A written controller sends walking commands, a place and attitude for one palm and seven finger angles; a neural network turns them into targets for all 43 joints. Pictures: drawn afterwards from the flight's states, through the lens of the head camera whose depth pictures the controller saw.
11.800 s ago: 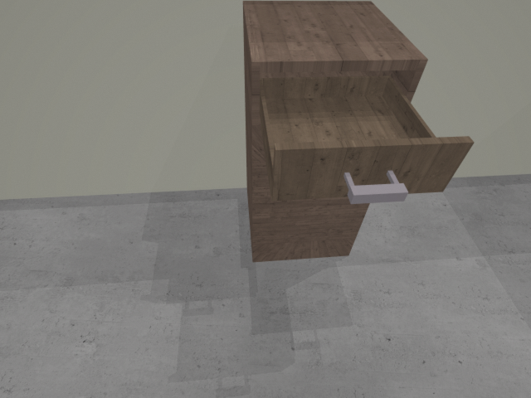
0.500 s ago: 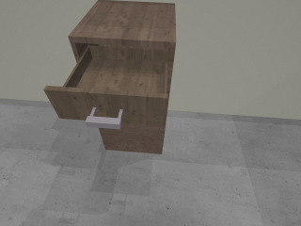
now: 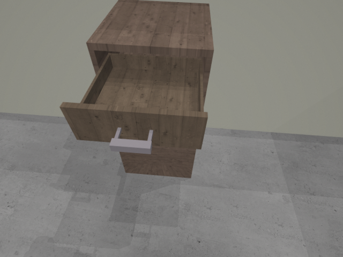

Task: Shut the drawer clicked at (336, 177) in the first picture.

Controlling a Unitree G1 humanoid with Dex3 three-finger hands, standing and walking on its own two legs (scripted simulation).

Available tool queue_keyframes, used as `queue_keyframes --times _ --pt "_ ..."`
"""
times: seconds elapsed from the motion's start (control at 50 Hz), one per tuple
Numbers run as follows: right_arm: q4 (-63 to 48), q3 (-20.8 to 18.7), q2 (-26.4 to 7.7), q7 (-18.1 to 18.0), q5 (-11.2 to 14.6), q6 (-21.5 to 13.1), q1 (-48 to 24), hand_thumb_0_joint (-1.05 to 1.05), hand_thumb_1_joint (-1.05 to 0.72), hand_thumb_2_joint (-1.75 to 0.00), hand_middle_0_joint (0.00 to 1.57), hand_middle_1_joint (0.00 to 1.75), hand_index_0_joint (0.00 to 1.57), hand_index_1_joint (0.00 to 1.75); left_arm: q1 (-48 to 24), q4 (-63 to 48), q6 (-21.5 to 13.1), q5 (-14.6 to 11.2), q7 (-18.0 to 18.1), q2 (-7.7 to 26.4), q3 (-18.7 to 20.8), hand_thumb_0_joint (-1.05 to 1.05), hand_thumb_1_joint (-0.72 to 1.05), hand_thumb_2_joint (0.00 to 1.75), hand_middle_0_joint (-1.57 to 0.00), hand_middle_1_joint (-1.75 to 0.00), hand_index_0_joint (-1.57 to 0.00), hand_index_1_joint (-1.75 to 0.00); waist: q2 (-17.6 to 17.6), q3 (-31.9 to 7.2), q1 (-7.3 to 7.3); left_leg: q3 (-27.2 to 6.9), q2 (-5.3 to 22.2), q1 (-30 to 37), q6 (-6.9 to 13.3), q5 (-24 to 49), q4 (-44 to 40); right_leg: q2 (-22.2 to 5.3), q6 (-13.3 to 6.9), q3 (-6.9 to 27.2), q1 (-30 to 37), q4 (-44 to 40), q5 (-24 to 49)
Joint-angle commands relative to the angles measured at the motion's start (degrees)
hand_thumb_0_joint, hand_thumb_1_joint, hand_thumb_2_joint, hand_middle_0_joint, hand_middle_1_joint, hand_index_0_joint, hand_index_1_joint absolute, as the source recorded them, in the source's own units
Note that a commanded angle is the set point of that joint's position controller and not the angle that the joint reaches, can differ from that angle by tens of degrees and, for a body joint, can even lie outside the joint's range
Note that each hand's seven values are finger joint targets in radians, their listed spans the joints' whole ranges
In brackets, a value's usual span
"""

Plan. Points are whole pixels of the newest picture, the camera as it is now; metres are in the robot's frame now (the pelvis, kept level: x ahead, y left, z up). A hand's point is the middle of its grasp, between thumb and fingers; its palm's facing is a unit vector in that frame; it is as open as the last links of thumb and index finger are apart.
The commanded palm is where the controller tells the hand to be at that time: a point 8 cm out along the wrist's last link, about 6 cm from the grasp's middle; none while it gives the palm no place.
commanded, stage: look again from close up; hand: left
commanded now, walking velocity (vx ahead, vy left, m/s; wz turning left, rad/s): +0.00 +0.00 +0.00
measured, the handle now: (133, 139) +0.40 +0.13 +0.03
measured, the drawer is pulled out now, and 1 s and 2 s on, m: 0.29 0.29 0.29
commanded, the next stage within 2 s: shuffle to correct the standing spot in 0.04 s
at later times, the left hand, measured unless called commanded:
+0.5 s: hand out of the picture +0.01 +0.15 -0.18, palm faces -0.02 -0.98 -0.20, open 7.4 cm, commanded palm none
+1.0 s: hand out of the picture +0.07 +0.11 -0.18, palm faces +0.05 -0.99 -0.16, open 7.4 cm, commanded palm none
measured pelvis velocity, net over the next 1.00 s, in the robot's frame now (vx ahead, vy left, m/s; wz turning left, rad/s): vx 0.09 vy -0.05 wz -0.04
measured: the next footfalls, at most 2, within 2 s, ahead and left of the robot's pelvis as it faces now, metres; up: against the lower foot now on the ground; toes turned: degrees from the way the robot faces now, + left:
left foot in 0.82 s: +0.17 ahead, +0.05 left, +0.00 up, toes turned +4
left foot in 1.38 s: +0.07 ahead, +0.04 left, +0.00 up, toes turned +0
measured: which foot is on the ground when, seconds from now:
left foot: down 0.00-0.50, up 0.52-0.80, down 0.82-1.00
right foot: down 0.00-1.00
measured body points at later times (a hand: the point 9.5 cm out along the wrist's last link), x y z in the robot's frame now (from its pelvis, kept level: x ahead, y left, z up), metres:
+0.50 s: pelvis +0.03 -0.03 -0.01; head +0.04 -0.03 +0.44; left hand +0.01 +0.20 -0.16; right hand +0.00 -0.25 -0.17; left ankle +0.00 +0.08 -0.74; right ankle +0.00 -0.11 -0.74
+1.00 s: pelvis +0.09 -0.05 -0.01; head +0.12 -0.04 +0.44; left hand +0.07 +0.16 -0.17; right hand +0.18 -0.25 -0.16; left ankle +0.13 +0.05 -0.74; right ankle -0.01 -0.11 -0.73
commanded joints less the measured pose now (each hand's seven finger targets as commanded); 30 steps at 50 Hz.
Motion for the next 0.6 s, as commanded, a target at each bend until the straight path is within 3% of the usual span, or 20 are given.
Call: queue_keyframes --times 0.0,0.06,0.12,0.16,0.2,0.24,0.3,0.36,0.38,0.42,0.44,0.46,0.48,0.5,0.52,0.54,0.58 --pt "-1.51 -0.82 -6.08 -0.59 0.28 -1.1 2.49 0.0 -0.9 -0.9 0.2 0.3 0.2 0.3 4.75 -1.17 -0.12 -0.05 0.06 5.01 0.92 0.0 0.9 0.9 -0.2 -0.3 -0.2 -0.3 0.79 0.61 0.47 -8.26 7.75 2.09 0.19 18.77 -5.83 -3.85 -2.21 3.75 -1.05 -3.39 11.45" --pt "-1.27 -0.8 -6.33 -0.61 0.36 -1.0 2.18 0.0 -0.9 -0.9 0.2 0.3 0.2 0.3 4.48 -0.87 -0.09 -0.04 0.06 5.44 0.84 0.0 0.9 0.9 -0.2 -0.3 -0.2 -0.3 -0.18 0.28 0.21 -8.11 7.6 2.86 0.04 18.98 -5.8 -4.07 -2.13 4.07 -0.84 -3.82 12.42" --pt "-0.89 -0.81 -6.45 -0.7 0.39 -0.98 1.81 0.0 -0.9 -0.9 0.2 0.3 0.2 0.3 4.55 -0.46 0.06 0.0 0.09 5.37 0.84 0.0 0.9 0.9 -0.2 -0.3 -0.2 -0.3 1.05 0.44 0.31 -7.95 7.79 3.47 0.02 20.44 -6.1 -4.1 -1.92 3.84 -0.71 -3.95 12.41" --pt "-0.1 -0.68 -6.31 -0.65 0.29 -0.68 2.08 0.0 -0.9 -0.9 0.2 0.3 0.2 0.3 5.17 0.4 0.36 0.13 -0.11 4.75 0.63 0.0 0.9 0.9 -0.2 -0.3 -0.2 -0.3 1.45 0.45 0.04 -8.52 8.44 3.89 0.32 12.89 -7.39 -3.39 -1.86 2.76 -1.43 -3.44 6.03" --pt "0.01 -1.1 -7.08 -0.69 0.13 -0.34 2.35 0.0 -0.9 -0.9 0.2 0.3 0.2 0.3 5.06 0.59 0.65 0.51 -0.43 4.21 0.62 0.0 0.9 0.9 -0.2 -0.3 -0.2 -0.3 1.4 2.23 -0.35 -10.74 10.12 3.5 1.34 5.14 -9.6 -2.22 -1.88 1.13 -3.96 -1.83 1.1" --pt "0.0 -1.71 -8.04 -0.82 -0.05 -0.05 2.97 0.0 -0.9 -0.9 0.2 0.3 0.2 0.3 4.48 0.32 0.99 0.93 -0.75 3.96 0.64 0.0 0.9 0.9 -0.2 -0.3 -0.2 -0.3 3.57 4.54 -0.81 -14.42 12.27 3.21 2.58 -0.48 -12.39 -1.06 -1.97 -0.31 -7.71 1.23 -2.15" --pt "-0.17 -2.37 -9.13 -1.28 -0.31 0.14 4.64 0.0 -0.9 -0.9 0.2 0.3 0.2 0.3 4.1 -0.39 1.19 1.27 -1.25 3.75 0.82 0.0 0.9 0.9 -0.2 -0.3 -0.2 -0.3 5.78 5.6 -1.23 -18.91 15.88 5.4 5.8 0.42 -13.33 -0.12 -2.15 -1.11 -13.71 7.05 -6.46" --pt "-0.64 -2.83 -9.12 -1.37 -0.65 0.16 5.09 0.0 -0.9 -0.9 0.2 0.3 0.2 0.3 3.9 -1.06 1.43 1.28 -1.76 3.42 1.4 0.0 0.9 0.9 -0.2 -0.3 -0.2 -0.3 5.79 4.39 -1.31 -19.83 18.38 4.41 8.37 1.56 -12.79 -0.72 -2.73 -0.28 -15.42 12.65 -9.62" --pt "-0.94 -2.77 -8.96 -1.42 -0.54 0.1 4.42 0.0 -0.9 -0.9 0.2 0.3 0.2 0.3 4.68 -1.16 1.29 1.27 -2.02 3.19 1.53 0.0 0.9 0.9 -0.2 -0.3 -0.2 -0.3 4.66 3.39 -0.8 -19.06 18.36 3.78 8.47 2.03 -11.73 -0.75 -2.94 -0.09 -13.88 10.81 -8.55" --pt "-1.78 -2.96 -8.6 -1.21 -0.44 0.14 1.43 0.0 -0.9 -0.9 0.2 0.3 0.2 0.3 7.98 -0.3 0.85 1.22 -2.27 2.44 1.89 0.0 0.9 0.9 -0.2 -0.3 -0.2 -0.3 2.46 2.01 1.46 -13.4 15.02 -2.99 5.45 -0.6 -7.3 -0.54 -3.04 -0.03 -4.39 0.44 -1.03" --pt "-2.16 -2.64 -7.02 -1.06 -0.23 -0.1 0.77 0.0 -0.9 -0.9 0.2 0.3 0.2 0.3 9.34 0.28 0.45 1.21 -2.12 3.53 2.14 0.0 0.9 0.9 -0.2 -0.3 -0.2 -0.3 -1.82 1.83 2.01 -9.18 11.21 -8.98 3.06 -2.95 -3.1 -2.59 -3.9 4.21 1.68 -3.79 0.17" --pt "-2.96 -2.09 -4.63 -0.76 0.07 -0.36 -0.42 0.0 -0.9 -0.9 0.2 0.3 0.2 0.3 11.88 1.4 0.02 1.06 -1.79 5.43 2.42 0.0 0.9 0.9 -0.2 -0.3 -0.2 -0.3 -8.64 2.28 2.93 -2.02 5.39 -15.24 0.51 -7.52 4.38 -8.48 -6.31 12.11 6.08 -8.05 1.25" --pt "-4.0 -1.83 -2.66 -0.51 0.01 -0.28 -1.72 0.0 -0.9 -0.9 0.2 0.3 0.2 0.3 14.28 2.08 -0.21 0.74 -1.39 7.99 2.94 0.0 0.9 0.9 -0.2 -0.3 -0.2 -0.3 -14.65 2.11 3.53 3.17 1.81 -18.75 -1.17 -13.43 12.99 -15.63 -10.52 20.39 7.52 -12.78 3.8" --pt "-4.46 -2.25 -3.61 -0.4 -0.17 -0.11 -4.18 0.0 -0.9 -0.9 0.2 0.3 0.2 0.3 15.52 2.24 -0.53 0.69 -1.09 7.79 2.96 0.0 0.9 0.9 -0.2 -0.3 -0.2 -0.3 -14.05 4.89 4.87 1.22 2.77 -20.82 -1.08 -18.93 23.02 -18.21 -14.34 23.56 4.31 -14.81 6.7" --pt "-4.44 -2.58 -3.64 -0.22 -0.29 -0.01 -4.07 0.0 -0.9 -0.9 0.2 0.3 0.2 0.3 14.62 2.32 -0.86 0.92 -0.78 6.49 2.7 0.0 0.9 0.9 -0.2 -0.3 -0.2 -0.3 -11.42 6.78 3.62 -0.83 3.99 -23.39 -0.99 -17.03 28.66 -17.42 -15.46 22.27 3.52 -14.83 12.16" --pt "-4.1 -2.61 -2.99 -0.01 -0.29 -0.02 -4.06 0.0 -0.9 -0.9 0.2 0.3 0.2 0.3 14.09 2.18 -1.06 0.93 -0.59 5.31 2.46 0.0 0.9 0.9 -0.2 -0.3 -0.2 -0.3 -7.18 7.27 2.85 -1.23 4.56 -24.03 -1.18 -14.42 31.56 -16.54 -15.65 19.77 3.41 -14.12 18.16" --pt "-3.97 -2.47 -1.55 0.52 -0.34 -0.07 -3.59 0.0 -0.9 -0.9 0.2 0.3 0.2 0.3 13.2 1.82 -1.35 0.9 -0.37 5.27 2.48 0.0 0.9 0.9 -0.2 -0.3 -0.2 -0.3 -1.15 3.78 1.82 -0.08 4.86 -22.89 -1.57 -12.05 30.79 -14.09 -15.12 13.03 6.16 -11.21 28.42"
